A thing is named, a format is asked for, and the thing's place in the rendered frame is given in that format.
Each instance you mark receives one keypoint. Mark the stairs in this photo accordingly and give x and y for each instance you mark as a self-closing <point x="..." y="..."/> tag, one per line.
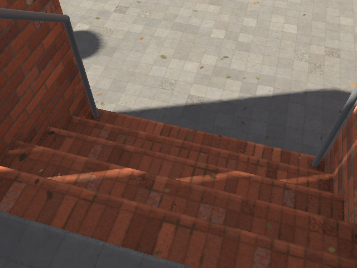
<point x="188" y="196"/>

